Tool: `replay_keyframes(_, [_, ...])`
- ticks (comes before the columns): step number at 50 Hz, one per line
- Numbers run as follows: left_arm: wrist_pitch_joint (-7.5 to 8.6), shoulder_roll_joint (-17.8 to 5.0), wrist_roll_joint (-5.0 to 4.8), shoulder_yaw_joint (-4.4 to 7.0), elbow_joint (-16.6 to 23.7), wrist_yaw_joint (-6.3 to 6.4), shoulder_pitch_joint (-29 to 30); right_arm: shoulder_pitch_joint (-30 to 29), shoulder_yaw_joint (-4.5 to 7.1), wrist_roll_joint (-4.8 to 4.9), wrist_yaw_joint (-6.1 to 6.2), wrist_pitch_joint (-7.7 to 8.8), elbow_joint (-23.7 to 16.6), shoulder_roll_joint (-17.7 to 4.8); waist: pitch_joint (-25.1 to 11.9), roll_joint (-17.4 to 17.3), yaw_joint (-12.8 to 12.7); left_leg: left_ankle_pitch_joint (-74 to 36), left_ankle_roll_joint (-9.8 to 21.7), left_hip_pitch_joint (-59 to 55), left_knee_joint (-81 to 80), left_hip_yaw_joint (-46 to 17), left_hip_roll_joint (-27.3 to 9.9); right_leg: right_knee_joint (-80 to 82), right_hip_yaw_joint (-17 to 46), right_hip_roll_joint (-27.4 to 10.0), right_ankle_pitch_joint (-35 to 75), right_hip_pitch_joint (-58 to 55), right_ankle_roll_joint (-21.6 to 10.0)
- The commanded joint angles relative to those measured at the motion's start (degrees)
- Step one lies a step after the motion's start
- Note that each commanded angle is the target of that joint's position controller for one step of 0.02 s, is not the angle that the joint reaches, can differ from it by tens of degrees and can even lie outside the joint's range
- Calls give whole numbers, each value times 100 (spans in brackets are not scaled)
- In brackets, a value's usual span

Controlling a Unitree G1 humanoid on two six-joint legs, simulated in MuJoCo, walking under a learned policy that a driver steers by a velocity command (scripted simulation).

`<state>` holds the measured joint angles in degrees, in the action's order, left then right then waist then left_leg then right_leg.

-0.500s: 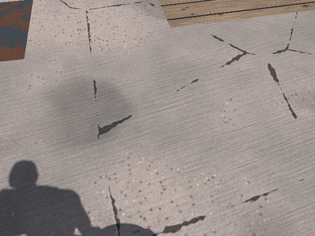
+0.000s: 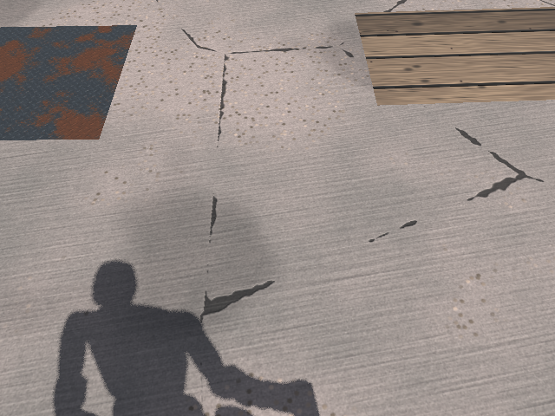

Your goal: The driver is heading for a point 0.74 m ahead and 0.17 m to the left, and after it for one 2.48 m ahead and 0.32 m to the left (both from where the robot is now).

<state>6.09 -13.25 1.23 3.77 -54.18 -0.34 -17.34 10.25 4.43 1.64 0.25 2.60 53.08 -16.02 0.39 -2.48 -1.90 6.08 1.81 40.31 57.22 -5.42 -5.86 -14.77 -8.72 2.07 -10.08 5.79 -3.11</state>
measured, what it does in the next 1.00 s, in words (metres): walks ahead, turning left: left foot, then right foot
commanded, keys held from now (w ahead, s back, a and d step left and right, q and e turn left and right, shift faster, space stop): w+q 0.40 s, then w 0.44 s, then no key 0.16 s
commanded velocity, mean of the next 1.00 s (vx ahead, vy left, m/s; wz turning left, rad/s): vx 0.48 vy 0.00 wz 0.32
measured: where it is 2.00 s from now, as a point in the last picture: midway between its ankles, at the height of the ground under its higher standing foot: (232, 352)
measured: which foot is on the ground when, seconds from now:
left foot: up 0.00-0.26, down 0.28-0.78, up 0.80-1.00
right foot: down 0.00-0.26, up 0.28-0.76, down 0.78-1.00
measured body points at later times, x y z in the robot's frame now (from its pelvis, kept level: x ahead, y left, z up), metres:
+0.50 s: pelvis +0.28 +0.09 +0.00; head +0.31 +0.11 +0.45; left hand +0.37 +0.40 -0.11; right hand +0.42 -0.16 -0.12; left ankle +0.27 +0.15 -0.75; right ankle +0.39 -0.08 -0.67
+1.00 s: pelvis +0.58 +0.12 +0.00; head +0.62 +0.12 +0.44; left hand +0.57 +0.40 -0.13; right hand +0.79 -0.10 -0.12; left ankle +0.54 +0.26 -0.68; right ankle +0.64 +0.05 -0.75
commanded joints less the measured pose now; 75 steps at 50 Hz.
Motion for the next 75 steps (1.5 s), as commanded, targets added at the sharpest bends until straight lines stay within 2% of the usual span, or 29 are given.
replay_keyframes(1, [92, -778, -9, 140, 357, 102, 359, -40, 44, -44, -74, 27, -280, -165, 182, 594, 181, -944, -31, 18, -758, -34, -81, 876, 443, -1553, 1212, 170, -632])
replay_keyframes(9, [-154, -1057, -178, 246, 130, 189, -230, -1232, -56, -47, -355, 16, -1011, -74, 563, 524, -149, -230, 265, 200, -1986, 764, 122, 259, -181, -1968, 2284, -1150, -463])
replay_keyframes(11, [-226, -1239, -218, 296, 214, 226, -54, -923, 39, -38, -395, 4, -1081, -268, 220, 754, 135, 384, 472, -594, -1991, 1157, 499, -513, -352, -1963, 4299, -1237, -330])
replay_keyframes(13, [-304, -1306, -238, 290, 297, 260, 126, 561, 333, 3, -343, 0, -770, -781, -619, 720, 964, 229, 821, -2731, -2424, 1306, 1016, -2558, -571, -1646, 5060, -671, -46])
replay_keyframes(14, [-249, -1154, -122, 220, 448, 263, 57, 1439, 544, -3, -202, -49, -593, -1379, -1193, -57, 1234, 167, 1207, -4512, -2606, -188, 156, -4438, -601, -1351, 3001, 853, 247])
replay_keyframes(15, [-39, -244, -3, -51, 718, 128, -484, 1243, 558, 23, -189, 0, -651, -1820, -1763, -1259, 457, 1012, 2311, -6211, -3311, -3492, -1150, -6264, 284, -79, -2308, 3265, 554])
replay_keyframes(16, [216, -745, -273, 28, 840, 46, 260, 1501, 420, -37, -198, 38, -735, -1345, -2053, -598, 923, 1270, 2234, -6407, -4009, -4079, -1279, -6689, 1360, -129, -2350, 3932, 408])
replay_keyframes(17, [325, -897, -435, 73, 993, 17, 726, 1274, 343, -71, -188, 96, -712, -1045, -1266, -401, 919, 773, 1951, -5888, -4028, -3202, -1127, -6545, 1326, -399, -1815, 4372, 261])
replay_keyframes(18, [363, -870, -335, 66, 974, 59, 785, 845, 279, -40, -185, 130, -818, -830, -850, 114, 656, 241, 1732, -5004, -4002, -2487, -874, -6052, 1317, -672, -1300, 4111, 204])
replay_keyframes(20, [251, -963, -126, 167, 936, 110, 664, 203, 169, -111, -156, 134, -1051, -511, -464, 157, 201, -663, 1576, -3590, -4214, -1667, -515, -5342, 1326, -943, -871, 3237, 290])
replay_keyframes(23, [48, -751, -81, 143, 972, 107, 591, 274, 169, -109, -66, 170, -1059, -616, -295, 109, 61, -1440, 1562, -2956, -4481, -1082, -377, -4576, 1140, -1000, -481, 2996, 504])
replay_keyframes(28, [45, -506, -87, 19, 1248, 34, 1540, 756, 163, -78, 43, 159, -879, -717, -59, -80, 447, -1532, 1126, -2843, -4535, -330, 32, -2465, 919, -740, 1474, 2823, 547])
replay_keyframes(33, [115, -612, -169, -11, 1518, -114, 2276, 1230, 141, -60, 33, 138, -656, -751, 225, -163, 761, -946, 1056, -3643, -4344, -666, -356, -1518, 926, -537, 1740, 3022, 316])
replay_keyframes(38, [185, -973, -145, 123, 1393, -177, 1367, 1092, 177, -86, 88, 24, -641, -905, -305, -374, 133, -3563, 767, -4395, -3042, -637, -447, -1139, 630, -128, 789, 1839, -187])
replay_keyframes(39, [186, -1206, -95, 217, 1172, -151, 465, 958, 117, -119, 75, 22, -723, -804, -966, -282, -294, -3635, 614, -3877, -1986, -420, -163, -1323, 842, -377, 1143, 403, -447])
replay_keyframes(40, [168, -1603, -33, 301, 1055, -125, -499, 1200, 2, -246, 67, 56, -831, -505, -1872, 527, -490, -1730, 383, -2459, -139, -164, 402, -1575, 2262, -1518, 1284, -1532, -965])
replay_keyframes(41, [116, -1653, -97, 329, 833, -177, -818, 1986, -123, -92, 2, 170, -738, -43, -2465, 2169, -200, 2583, 68, -528, 1544, -181, 1223, -757, 4838, -2535, -16, -3027, -1739])
replay_keyframes(42, [89, -1136, -234, 197, 879, -161, -697, 1479, -26, 1, -25, 234, -737, -648, -1893, 1392, -427, 2609, 118, 168, 2016, -520, 850, -394, 4899, -2339, -1139, -2753, -1450])
replay_keyframes(43, [47, -970, -200, 127, 998, -119, -113, 788, 24, 49, -35, 267, -942, -826, -920, 920, -387, 2079, 95, 374, 1949, -247, 591, -278, 3995, -2183, -394, -1771, -1216])
replay_keyframes(45, [29, -811, -52, 39, 1114, -138, 525, 483, 50, -126, 17, 242, -995, -712, -279, 279, 14, 1610, -43, -244, 1426, 5, 233, -227, 2795, -1824, 2355, -223, -1115])
replay_keyframes(48, [83, -670, -25, -35, 983, -148, 678, 928, 0, -124, 63, 90, -891, -318, -408, 626, 396, 1470, -234, -998, 505, 124, 98, -81, 1831, -1481, 4065, 456, -1082])
replay_keyframes(51, [-3, -948, -52, 34, 880, -49, 775, 638, -88, -183, 88, 24, -982, -142, -541, 741, 408, 650, -356, -1336, -760, 316, 129, -37, 1224, -1287, 4534, 667, -1018])
replay_keyframes(57, [-221, -1007, -126, 29, 563, 10, 429, -181, -62, -177, 36, 0, -1109, -312, -530, 757, 69, -372, -262, -1722, -2185, 360, 326, -213, 1175, -1301, 3356, 301, -819])
replay_keyframes(60, [-289, -923, -209, -7, 483, 31, 536, -41, -3, -247, 17, 44, -1051, -403, -478, 674, 274, -836, -14, -2353, -3179, 440, 448, -785, 1301, -1177, 2388, 316, -543])
replay_keyframes(62, [-208, -619, 15, -99, 405, 22, -112, 118, 106, -332, 92, 44, -1060, -944, -908, -168, -48, -3962, 456, -3762, -2940, -408, -482, -1530, 996, -499, 485, 993, 1])
replay_keyframes(63, [-210, -292, -2, -201, 257, 32, -594, 97, 24, -332, 116, -29, -1009, -609, -1272, -794, -167, -3994, 1059, -4273, -2813, -878, -1009, -1805, 919, -344, -1015, 1450, 260])
replay_keyframes(64, [-281, -441, -58, -195, 304, 56, -260, 33, -48, -256, 100, -81, -1020, -280, -1226, -727, 19, -3313, 1171, -4099, -2940, -1026, -1027, -1875, 985, -384, -1433, 1497, 361])
replay_keyframes(68, [-667, -907, -130, -60, 606, 152, 328, -450, 97, -228, 158, -191, -1133, -757, -715, -569, 13, -1474, 772, -3287, -3233, -697, -811, -1901, 984, -372, -756, 1600, 282])
replay_keyframes(75, [-865, -715, -185, 39, 748, 73, 327, -523, 227, -216, 409, -301, -1128, -888, -946, -620, 94, -2111, 1106, -3093, -3355, -610, -1494, -3078, 719, -341, -1902, 1530, 194])
Next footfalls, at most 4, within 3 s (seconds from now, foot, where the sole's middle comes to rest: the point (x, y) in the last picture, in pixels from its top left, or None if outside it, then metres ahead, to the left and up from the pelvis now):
0.28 left None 0.31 0.16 -0.78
0.78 right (280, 346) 0.68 0.06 -0.78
1.22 left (183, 325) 0.74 0.32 -0.78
2.00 left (189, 338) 0.70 0.30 -0.78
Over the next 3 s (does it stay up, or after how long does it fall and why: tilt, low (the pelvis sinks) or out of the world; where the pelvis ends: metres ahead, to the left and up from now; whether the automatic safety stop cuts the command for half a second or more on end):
stays up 0.65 0.16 -0.01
